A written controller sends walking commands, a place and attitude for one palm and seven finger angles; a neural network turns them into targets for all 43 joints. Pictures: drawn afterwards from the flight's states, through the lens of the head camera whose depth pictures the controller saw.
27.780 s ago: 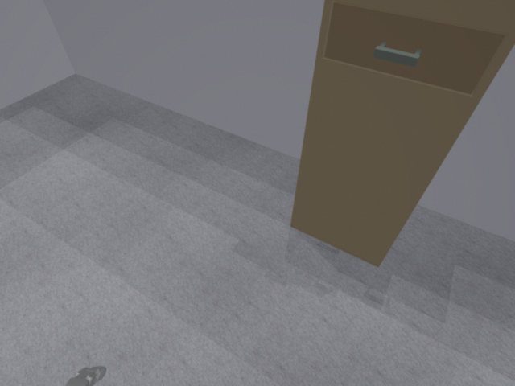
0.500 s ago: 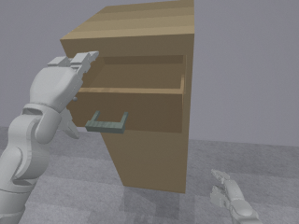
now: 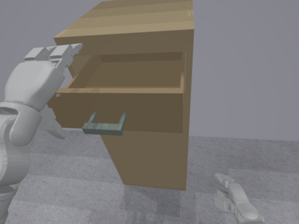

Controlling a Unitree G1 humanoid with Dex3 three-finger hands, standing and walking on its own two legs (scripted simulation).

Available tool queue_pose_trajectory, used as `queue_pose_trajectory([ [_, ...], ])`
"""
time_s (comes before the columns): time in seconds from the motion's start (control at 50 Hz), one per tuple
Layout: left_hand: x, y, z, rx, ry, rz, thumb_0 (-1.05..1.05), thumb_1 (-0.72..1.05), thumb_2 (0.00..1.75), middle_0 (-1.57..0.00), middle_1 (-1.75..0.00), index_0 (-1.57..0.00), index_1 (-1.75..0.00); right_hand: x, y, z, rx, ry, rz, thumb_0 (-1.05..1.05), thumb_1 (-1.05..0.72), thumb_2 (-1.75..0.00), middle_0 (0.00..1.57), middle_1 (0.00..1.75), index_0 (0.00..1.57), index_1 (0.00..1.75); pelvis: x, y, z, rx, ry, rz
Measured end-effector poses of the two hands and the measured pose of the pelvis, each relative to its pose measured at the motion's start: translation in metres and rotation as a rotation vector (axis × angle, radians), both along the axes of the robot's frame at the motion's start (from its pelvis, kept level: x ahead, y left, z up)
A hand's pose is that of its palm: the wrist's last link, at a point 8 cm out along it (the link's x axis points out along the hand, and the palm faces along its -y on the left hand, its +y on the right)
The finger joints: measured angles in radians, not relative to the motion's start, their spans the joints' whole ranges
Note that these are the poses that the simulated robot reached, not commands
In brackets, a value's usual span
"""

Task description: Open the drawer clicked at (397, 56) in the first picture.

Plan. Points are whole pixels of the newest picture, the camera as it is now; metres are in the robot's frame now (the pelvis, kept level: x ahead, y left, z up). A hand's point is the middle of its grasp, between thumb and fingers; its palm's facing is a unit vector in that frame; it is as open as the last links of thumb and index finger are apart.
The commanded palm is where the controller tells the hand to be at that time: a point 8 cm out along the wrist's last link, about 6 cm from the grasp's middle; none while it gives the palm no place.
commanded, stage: draw the hand back to the body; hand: left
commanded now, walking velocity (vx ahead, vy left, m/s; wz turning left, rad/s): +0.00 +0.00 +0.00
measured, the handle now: (106, 122) +0.31 +0.17 +0.15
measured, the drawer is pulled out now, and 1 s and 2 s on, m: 0.20 0.20 0.20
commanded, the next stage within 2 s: step back with the hand held close in 1.42 s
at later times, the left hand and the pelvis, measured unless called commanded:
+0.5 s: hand (40, 102) +0.23 +0.22 +0.29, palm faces +0.37 -0.45 -0.81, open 16.1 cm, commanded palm +0.17 +0.25 +0.33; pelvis +0.00 +0.02 +0.00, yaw +1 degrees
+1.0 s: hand (28, 90) +0.22 +0.21 +0.33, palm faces +0.47 -0.80 -0.36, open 11.8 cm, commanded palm +0.17 +0.28 +0.33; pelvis +0.03 +0.01 +0.01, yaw -1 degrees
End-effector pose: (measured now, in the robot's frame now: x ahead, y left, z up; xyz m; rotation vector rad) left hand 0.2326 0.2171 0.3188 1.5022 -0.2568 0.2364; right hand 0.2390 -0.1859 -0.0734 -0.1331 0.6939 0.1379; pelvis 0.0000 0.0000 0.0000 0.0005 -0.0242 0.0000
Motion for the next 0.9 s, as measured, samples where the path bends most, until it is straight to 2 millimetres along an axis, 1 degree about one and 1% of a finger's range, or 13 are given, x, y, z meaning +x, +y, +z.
queue_pose_trajectory([
  [0.08, -0.003, 0.009, 0.001, -0.026, 0.010, 0.026, 0.00, -0.49, 0.30, -0.18, -0.31, -0.17, -0.31, 0.005, 0.011, 0.003, 0.025, -0.012, 0.017, 0.02, -0.91, -0.90, 0.20, 0.30, 0.20, 0.30, 0.002, 0.003, 0.000, -0.001, 0.007, -0.002],
  [0.24, -0.015, 0.016, -0.019, -0.032, 0.085, 0.012, 0.00, -0.49, 0.30, -0.18, -0.31, -0.17, -0.31, 0.014, 0.022, 0.008, -0.002, -0.018, 0.052, 0.02, -0.91, -0.90, 0.20, 0.30, 0.20, 0.30, 0.005, 0.008, 0.000, -0.007, 0.005, 0.005],
  [0.36, -0.029, 0.018, -0.005, 0.021, 0.024, -0.007, 0.00, -0.49, 0.30, -0.18, -0.31, -0.17, -0.31, 0.020, 0.027, 0.011, -0.019, -0.029, 0.058, 0.02, -0.91, -0.90, 0.20, 0.30, 0.20, 0.30, 0.006, 0.014, 0.000, -0.014, 0.003, 0.009],
  [0.44, -0.034, 0.027, 0.006, 0.028, -0.011, 0.008, 0.00, -0.49, 0.30, -0.18, -0.31, -0.17, -0.31, 0.021, 0.033, 0.013, -0.009, -0.032, 0.058, 0.02, -0.91, -0.90, 0.20, 0.30, 0.20, 0.30, 0.005, 0.018, 0.001, -0.015, 0.008, 0.008],
  [0.46, -0.036, 0.028, 0.008, -0.095, -0.029, -0.068, 0.00, -0.49, 0.30, -0.18, -0.31, -0.17, -0.31, 0.020, 0.034, 0.014, -0.002, -0.046, 0.050, 0.02, -0.91, -0.90, 0.20, 0.30, 0.20, 0.30, 0.005, 0.019, 0.001, -0.018, 0.002, 0.012],
  [0.5, -0.042, 0.026, 0.008, -0.349, -0.133, -0.250, 0.00, -0.48, 0.31, -0.18, -0.31, -0.17, -0.31, 0.014, 0.036, 0.017, 0.007, -0.090, 0.027, 0.02, -0.91, -0.90, 0.20, 0.30, 0.20, 0.30, 0.005, 0.019, 0.002, -0.021, -0.007, 0.012],
  [0.54, -0.049, 0.024, 0.002, -0.562, -0.232, -0.379, -0.01, -0.46, 0.32, -0.18, -0.31, -0.17, -0.31, 0.004, 0.035, 0.019, 0.007, -0.104, -0.001, 0.02, -0.91, -0.90, 0.20, 0.30, 0.20, 0.30, 0.006, 0.018, 0.004, -0.020, -0.012, 0.005],
  [0.58, -0.057, 0.024, -0.002, -0.708, -0.327, -0.464, -0.01, -0.43, 0.33, -0.18, -0.31, -0.17, -0.31, -0.008, 0.031, 0.018, -0.015, -0.091, -0.027, 0.02, -0.91, -0.90, 0.20, 0.30, 0.20, 0.30, 0.008, 0.016, 0.005, -0.020, -0.017, 0.000],
  [0.62, -0.063, 0.028, -0.002, -0.791, -0.431, -0.512, -0.01, -0.39, 0.35, -0.18, -0.31, -0.17, -0.31, -0.022, 0.024, 0.015, -0.050, -0.061, -0.047, 0.01, -0.91, -0.90, 0.20, 0.30, 0.20, 0.30, 0.011, 0.013, 0.005, -0.020, -0.022, -0.001],
  [0.68, -0.069, 0.038, 0.006, -0.828, -0.581, -0.534, -0.01, -0.32, 0.38, -0.18, -0.31, -0.17, -0.31, -0.041, 0.009, 0.007, -0.101, -0.009, -0.070, 0.01, -0.90, -0.90, 0.20, 0.30, 0.20, 0.30, 0.014, 0.011, 0.006, -0.023, -0.031, 0.000],
  [0.74, -0.066, 0.046, 0.014, -0.834, -0.663, -0.523, -0.01, -0.23, 0.42, -0.18, -0.31, -0.17, -0.30, -0.055, -0.005, -0.003, -0.127, 0.039, -0.098, 0.02, -0.90, -0.90, 0.20, 0.30, 0.20, 0.30, 0.017, 0.012, 0.006, -0.024, -0.035, 0.001],
  [0.82, -0.054, 0.048, 0.016, -0.827, -0.648, -0.500, 0.00, -0.10, 0.48, -0.18, -0.31, -0.17, -0.30, -0.067, -0.020, -0.012, -0.132, 0.079, -0.146, 0.02, -0.90, -0.90, 0.20, 0.30, 0.20, 0.30, 0.021, 0.013, 0.007, -0.021, -0.032, -0.006],
  [0.9, -0.046, 0.043, 0.011, -0.804, -0.572, -0.488, 0.00, 0.03, 0.53, -0.18, -0.31, -0.17, -0.30, -0.068, -0.030, -0.014, -0.122, 0.080, -0.193, 0.02, -0.90, -0.90, 0.20, 0.30, 0.20, 0.30, 0.024, 0.012, 0.007, -0.018, -0.025, -0.017],
])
